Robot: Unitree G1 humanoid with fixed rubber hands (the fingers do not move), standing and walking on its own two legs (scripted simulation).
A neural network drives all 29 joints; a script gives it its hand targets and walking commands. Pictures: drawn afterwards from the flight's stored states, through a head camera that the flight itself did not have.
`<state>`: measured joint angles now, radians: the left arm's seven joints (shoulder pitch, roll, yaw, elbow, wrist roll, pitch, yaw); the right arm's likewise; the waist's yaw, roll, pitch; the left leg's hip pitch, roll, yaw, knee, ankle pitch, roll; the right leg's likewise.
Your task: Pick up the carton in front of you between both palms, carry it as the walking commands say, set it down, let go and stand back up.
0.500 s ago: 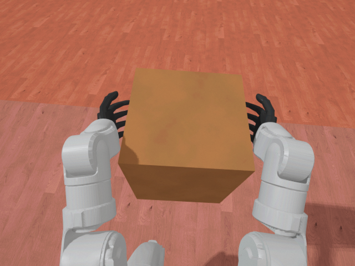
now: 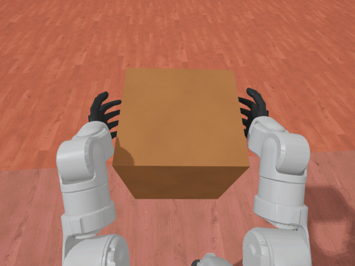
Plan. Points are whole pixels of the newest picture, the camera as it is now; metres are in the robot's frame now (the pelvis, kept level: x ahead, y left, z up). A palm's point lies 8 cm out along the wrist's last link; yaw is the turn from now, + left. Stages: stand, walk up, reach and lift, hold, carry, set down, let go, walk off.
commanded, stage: carry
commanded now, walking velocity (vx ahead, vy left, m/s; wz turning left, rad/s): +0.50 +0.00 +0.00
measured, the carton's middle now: (178, 142) +0.37 -0.01 +0.09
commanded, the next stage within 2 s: none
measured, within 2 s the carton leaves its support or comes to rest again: neither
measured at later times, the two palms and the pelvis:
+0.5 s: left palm (113, 45) +0.65 +0.15 +0.18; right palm (220, 46) +0.63 -0.15 +0.18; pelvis +0.29 +0.02 +0.04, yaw +0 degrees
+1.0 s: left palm (109, 17) +0.77 +0.17 +0.21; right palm (207, 13) +0.78 -0.13 +0.21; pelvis +0.44 +0.01 +0.06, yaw +1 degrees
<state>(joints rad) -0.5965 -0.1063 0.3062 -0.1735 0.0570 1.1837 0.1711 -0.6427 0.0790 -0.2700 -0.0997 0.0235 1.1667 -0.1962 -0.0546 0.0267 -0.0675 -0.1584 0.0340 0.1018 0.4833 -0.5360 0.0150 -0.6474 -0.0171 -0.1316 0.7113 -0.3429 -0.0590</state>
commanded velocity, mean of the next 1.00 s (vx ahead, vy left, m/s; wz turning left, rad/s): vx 0.10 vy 0.00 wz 0.00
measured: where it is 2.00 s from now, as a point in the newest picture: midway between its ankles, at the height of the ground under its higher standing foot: (170, 234)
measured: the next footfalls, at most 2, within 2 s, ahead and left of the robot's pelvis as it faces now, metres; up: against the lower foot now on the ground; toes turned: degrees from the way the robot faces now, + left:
right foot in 0.02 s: +0.18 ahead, -0.10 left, +0.03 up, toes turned -6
left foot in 0.40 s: +0.43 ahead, +0.10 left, +0.06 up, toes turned +6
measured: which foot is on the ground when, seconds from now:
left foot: down 0.00-0.04, up 0.06-0.38, down 0.40-1.00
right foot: up 0.00-0.00, down 0.02-0.42, up 0.44-0.66, down 0.68-1.00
